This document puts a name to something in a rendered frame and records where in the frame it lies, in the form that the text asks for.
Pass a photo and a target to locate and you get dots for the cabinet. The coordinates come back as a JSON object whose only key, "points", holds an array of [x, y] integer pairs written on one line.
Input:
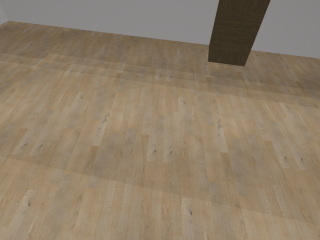
{"points": [[235, 28]]}

